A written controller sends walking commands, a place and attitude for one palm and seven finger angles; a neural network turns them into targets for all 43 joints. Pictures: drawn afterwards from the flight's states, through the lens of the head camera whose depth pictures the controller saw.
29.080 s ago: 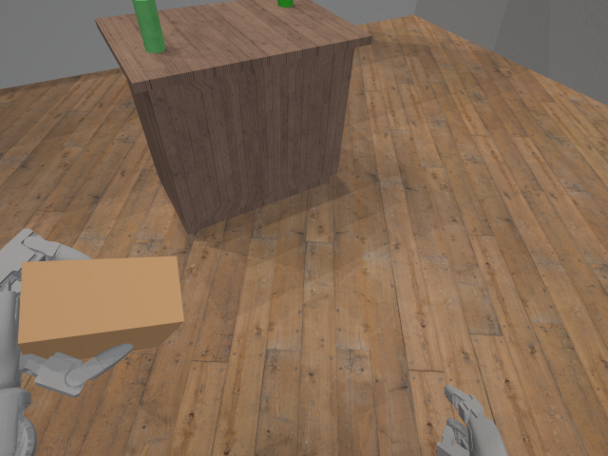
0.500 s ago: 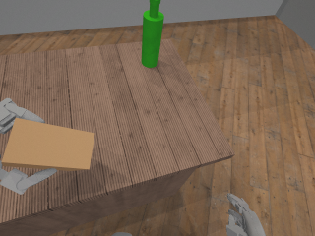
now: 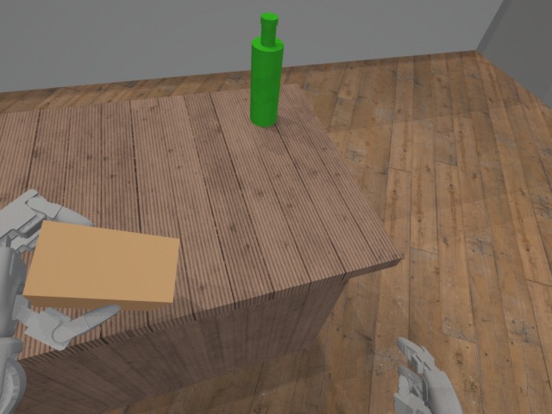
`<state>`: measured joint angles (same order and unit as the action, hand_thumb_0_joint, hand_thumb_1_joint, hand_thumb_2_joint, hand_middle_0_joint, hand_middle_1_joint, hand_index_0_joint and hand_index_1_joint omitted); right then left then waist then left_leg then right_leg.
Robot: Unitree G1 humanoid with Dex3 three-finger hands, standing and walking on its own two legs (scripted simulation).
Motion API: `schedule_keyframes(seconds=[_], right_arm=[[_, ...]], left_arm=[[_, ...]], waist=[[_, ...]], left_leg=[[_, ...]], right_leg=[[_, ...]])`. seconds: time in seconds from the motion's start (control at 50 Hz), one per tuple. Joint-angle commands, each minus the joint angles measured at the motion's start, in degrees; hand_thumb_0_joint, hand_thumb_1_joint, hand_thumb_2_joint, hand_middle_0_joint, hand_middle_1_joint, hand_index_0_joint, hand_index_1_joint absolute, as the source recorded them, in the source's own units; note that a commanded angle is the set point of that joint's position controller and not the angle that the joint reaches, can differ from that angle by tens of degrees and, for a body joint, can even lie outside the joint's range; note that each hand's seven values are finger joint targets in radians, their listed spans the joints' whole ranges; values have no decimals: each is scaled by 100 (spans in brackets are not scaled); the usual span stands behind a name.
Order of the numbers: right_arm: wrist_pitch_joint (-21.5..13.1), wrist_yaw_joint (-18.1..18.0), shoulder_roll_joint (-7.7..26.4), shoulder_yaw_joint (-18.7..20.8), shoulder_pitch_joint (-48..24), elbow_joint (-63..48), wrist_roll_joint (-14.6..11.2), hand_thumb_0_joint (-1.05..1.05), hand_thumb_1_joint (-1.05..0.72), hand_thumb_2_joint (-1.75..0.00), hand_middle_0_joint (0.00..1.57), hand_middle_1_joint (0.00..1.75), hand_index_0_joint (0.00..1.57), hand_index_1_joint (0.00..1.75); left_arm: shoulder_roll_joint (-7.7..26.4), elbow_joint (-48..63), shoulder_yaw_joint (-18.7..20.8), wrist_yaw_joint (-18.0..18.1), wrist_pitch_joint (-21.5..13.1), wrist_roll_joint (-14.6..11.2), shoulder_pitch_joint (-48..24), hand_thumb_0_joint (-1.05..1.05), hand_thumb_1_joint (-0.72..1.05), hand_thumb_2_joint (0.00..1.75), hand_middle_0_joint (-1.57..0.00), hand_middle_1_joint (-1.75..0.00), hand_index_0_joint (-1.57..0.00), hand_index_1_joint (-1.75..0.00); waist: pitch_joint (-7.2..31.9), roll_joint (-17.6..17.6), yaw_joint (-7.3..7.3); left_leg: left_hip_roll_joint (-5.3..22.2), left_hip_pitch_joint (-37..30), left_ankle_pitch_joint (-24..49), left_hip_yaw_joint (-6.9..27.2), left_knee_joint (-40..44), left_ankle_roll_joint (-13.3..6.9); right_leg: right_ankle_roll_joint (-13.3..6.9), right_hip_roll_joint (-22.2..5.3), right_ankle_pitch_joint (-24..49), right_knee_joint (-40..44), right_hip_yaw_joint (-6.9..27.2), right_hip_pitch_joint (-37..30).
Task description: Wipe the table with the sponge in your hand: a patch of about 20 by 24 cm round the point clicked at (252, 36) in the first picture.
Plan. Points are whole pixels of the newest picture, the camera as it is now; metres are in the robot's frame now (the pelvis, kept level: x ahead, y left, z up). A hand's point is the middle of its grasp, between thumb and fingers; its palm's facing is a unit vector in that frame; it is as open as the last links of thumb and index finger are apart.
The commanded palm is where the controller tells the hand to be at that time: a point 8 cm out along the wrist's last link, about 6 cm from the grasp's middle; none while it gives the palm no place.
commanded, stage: come to a stop and stand still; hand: left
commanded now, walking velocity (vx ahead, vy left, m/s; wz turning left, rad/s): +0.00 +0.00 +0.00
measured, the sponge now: (126, 275) +0.24 +0.20 +0.12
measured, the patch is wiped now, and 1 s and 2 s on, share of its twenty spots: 0.00 0.00 0.00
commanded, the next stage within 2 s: look again from close up in 0.24 s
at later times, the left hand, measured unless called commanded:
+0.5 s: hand (57, 277) +0.21 +0.25 +0.15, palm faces +0.33 -0.88 -0.34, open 10.8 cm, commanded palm +0.15 +0.28 +0.18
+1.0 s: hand (84, 253) +0.24 +0.23 +0.15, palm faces +0.21 -0.79 -0.58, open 10.8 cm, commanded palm +0.17 +0.28 +0.19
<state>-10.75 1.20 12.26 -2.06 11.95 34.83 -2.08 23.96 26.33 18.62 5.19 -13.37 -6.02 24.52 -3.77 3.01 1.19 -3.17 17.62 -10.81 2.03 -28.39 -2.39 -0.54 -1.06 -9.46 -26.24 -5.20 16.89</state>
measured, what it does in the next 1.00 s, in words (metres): stands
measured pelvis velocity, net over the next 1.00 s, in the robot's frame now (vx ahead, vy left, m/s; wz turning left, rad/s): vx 0.02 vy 0.00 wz -0.05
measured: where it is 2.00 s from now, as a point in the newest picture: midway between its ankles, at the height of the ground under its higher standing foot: outside the picture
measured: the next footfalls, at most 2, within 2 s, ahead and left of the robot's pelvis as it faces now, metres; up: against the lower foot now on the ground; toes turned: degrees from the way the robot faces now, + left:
none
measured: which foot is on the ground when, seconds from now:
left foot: down 0.00-1.00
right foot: down 0.00-1.00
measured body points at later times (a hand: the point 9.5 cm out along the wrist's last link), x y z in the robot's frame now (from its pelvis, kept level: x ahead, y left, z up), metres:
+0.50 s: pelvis -0.01 +0.00 +0.00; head +0.01 +0.03 +0.45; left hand +0.19 +0.29 +0.17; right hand +0.17 -0.23 -0.06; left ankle +0.05 +0.09 -0.74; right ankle +0.05 -0.12 -0.74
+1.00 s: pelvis +0.02 +0.00 -0.01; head +0.01 -0.02 +0.44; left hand +0.22 +0.27 +0.19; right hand +0.21 -0.21 -0.08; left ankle +0.05 +0.09 -0.74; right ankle +0.05 -0.11 -0.74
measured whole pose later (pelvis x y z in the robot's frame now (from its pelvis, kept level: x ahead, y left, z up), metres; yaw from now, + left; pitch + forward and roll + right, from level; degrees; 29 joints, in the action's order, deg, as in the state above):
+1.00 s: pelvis +0.02 +0.00 -0.01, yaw -3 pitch -2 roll +1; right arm -6.8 1.3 13.8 -4.3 8.3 33.1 -0.2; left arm 26.4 28.2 18.6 -1.5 5.5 1.1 23.2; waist -0.6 -2.1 2.3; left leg -3.0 14.8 -15.0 -2.1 -31.9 -2.8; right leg -0.6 0.1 -14.5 -33.7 0.8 17.1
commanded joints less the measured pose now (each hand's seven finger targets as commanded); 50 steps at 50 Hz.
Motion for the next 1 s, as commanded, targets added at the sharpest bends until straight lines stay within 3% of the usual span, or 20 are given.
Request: schedule_keyframes(seconds=[0.0, 0.02, 0.08, 0.18, 0.4, 0.42, 0.56, 0.68, 0.7, 0.72, 0.74, 0.76, 0.78, 0.8, 0.84, 0.88, 0.9, 0.92, 0.94, 0.98], right_arm=[[-346, -99, 780, 372, -512, -851, -47, 0, -90, -90, 20, 30, 20, 30], [-337, -117, 729, 373, -419, -828, -28, 0, -90, -90, 20, 30, 20, 30], [-346, -135, 740, 403, -396, -820, -49, 0, -90, -90, 20, 30, 20, 30], [-383, -157, 745, 406, -418, -858, -71, 0, -90, -90, 20, 30, 20, 30], [-420, -195, 779, 415, -490, -854, -53, 0, -90, -90, 20, 30, 20, 30], [-408, -192, 746, 402, -434, -858, -40, 0, -90, -90, 20, 30, 20, 30], [-349, -191, 748, 445, -455, -907, -56, 0, -90, -90, 20, 30, 20, 30], [-289, -201, 742, 439, -514, -945, -53, 0, -90, -90, 20, 30, 20, 30], [40, -643, 1035, -792, 253, -1633, -404, 0, -90, -90, 20, 30, 20, 30], [-80, -507, 680, 300, -577, -769, 294, 0, -90, -90, 20, 30, 20, 30], [-221, -117, 752, 189, -680, -931, 331, 0, -90, -90, 20, 30, 20, 30], [-168, -83, 1221, 403, -551, -730, 362, 0, -90, -90, 20, 30, 20, 30], [-180, -161, 963, 311, -903, -934, 202, 0, -90, -90, 20, 30, 20, 30], [-172, -170, 929, 202, -1093, -926, 17, 0, -90, -90, 20, 30, 20, 30], [-149, -175, 1018, 240, -1099, -869, 32, 0, -90, -90, 20, 30, 20, 30], [-53, -104, 993, 160, -1241, -1099, 93, 0, -90, -90, 20, 30, 20, 30], [32, -47, 953, 92, -1368, -1207, 44, 0, -90, -90, 20, 30, 20, 30], [88, -30, 960, 119, -1331, -1259, 176, 0, -90, -90, 20, 30, 20, 30], [155, -34, 920, 142, -1340, -1280, 222, 0, -90, -90, 20, 30, 20, 30], [218, -121, 912, 205, -1327, -1254, 238, 0, -90, -90, 20, 30, 20, 30]], left_arm=[[1355, 1280, 1086, 180, -455, -113, -324, 0, 10, 130, -120, -160, -120, -160], [1155, 1213, 987, 164, -465, -145, -275, 0, 10, 130, -120, -160, -120, -160], [1134, 1005, 1017, 136, -444, -204, -182, 0, 10, 130, -120, -160, -120, -160], [965, 972, 791, 115, -412, -191, -239, 0, 10, 130, -120, -160, -120, -160], [1229, 1324, 912, 200, -361, -91, -470, 0, 10, 130, -120, -160, -120, -160], [1039, 1348, 784, 187, -376, -107, -461, 0, 10, 130, -120, -160, -120, -160], [917, 1161, 777, 142, -327, -179, -255, 0, 10, 130, -120, -160, -120, -160], [883, 1132, 705, 136, -278, -150, -354, 0, 10, 130, -120, -160, -120, -160], [5111, 3579, 1930, 186, -1230, 590, -5763, 0, 10, 130, -120, -160, -120, -160], [2446, 341, 1845, -20, 25, 827, -3967, 0, 10, 130, -120, -160, -120, -160], [1576, -8, 693, -69, 244, 452, -2902, 0, 10, 130, -120, -160, -120, -160], [1771, 192, 1160, -54, 345, 599, -2691, 0, 10, 130, -120, -160, -120, -160], [964, 196, 610, -275, 601, 194, -2351, 0, 10, 130, -120, -160, -120, -160], [605, -155, 438, -417, 927, -94, -1769, 0, 10, 130, -120, -160, -120, -160], [928, 418, 531, -662, 1338, -122, -1191, 0, 10, 130, -120, -160, -120, -160], [1200, 1040, 415, -724, 1633, 420, -702, 0, 10, 130, -120, -160, -120, -160], [1425, 1321, 569, -680, 1715, 662, -465, 0, 10, 130, -120, -160, -120, -160], [1531, 1673, 637, -640, 1640, 900, -499, 0, 10, 130, -120, -160, -120, -160], [1495, 1747, 770, -582, 1557, 939, -119, 0, 10, 130, -120, -160, -120, -160], [1704, 1940, 1288, -424, 1260, 767, -86, 0, 10, 130, -120, -160, -120, -160]], waist=[[1019, -886, -32], [1023, -701, -23], [969, -428, -30], [841, -366, -31], [944, -871, -51], [946, -903, -48], [1024, -562, -34], [927, -560, -27], [634, -2330, -424], [1887, -1871, 303], [980, -1563, 124], [1715, -1375, 120], [1759, -1636, 281], [1508, -1433, 299], [1327, -897, 470], [1009, -599, 436], [963, -723, 480], [902, -501, 360], [882, -304, 410], [998, -72, 379]], left_leg=[[677, -73, -610, 880, 706, 188], [669, -13, -583, 836, 681, 182], [637, -104, -541, 807, 613, 180], [664, -111, -731, 820, 736, 140], [716, -122, -677, 960, 803, 136], [741, -44, -664, 978, 842, 140], [711, -244, -149, 901, 766, 192], [749, -251, -230, 930, 863, 185], [704, 1412, -2307, 583, 742, -189], [382, -378, -801, 102, 547, 229], [264, -336, -366, 264, 735, 499], [460, -963, -160, 296, 597, 566], [367, -1070, -581, 284, 589, 536], [396, -900, -1320, 363, 715, 569], [385, -560, -1062, 243, 772, 388], [377, -275, -595, 138, 646, 214], [396, -291, -464, 29, 608, 168], [426, -193, -67, 74, 554, 186], [468, -218, 55, 82, 478, 180], [458, -237, -19, 27, 275, 132]], right_leg=[[-114, -626, -591, 539, 842, -428], [-107, -623, -544, 569, 794, -486], [-117, -677, -676, 715, 866, -337], [-65, -648, -964, 801, 845, -231], [-87, -602, -751, 646, 843, -374], [-83, -587, -686, 593, 775, -450], [-74, -625, -219, 613, 785, -528], [-52, -612, -283, 663, 782, -506], [411, 117, -835, -158, 771, -1261], [-145, 134, -542, -398, 350, -880], [-254, 301, -449, -222, -28, -203], [-239, 410, -193, -538, 32, 5], [-227, 317, -308, -475, 98, 67], [-201, 361, -465, -516, 97, 156], [-190, 246, -282, -401, 34, -320], [-151, 242, -231, -449, 17, -329], [-169, 306, -254, -443, 71, -329], [-166, 296, -101, -466, 23, -315], [-145, 315, -145, -479, 5, -244], [-75, 328, -269, -447, 23, -72]])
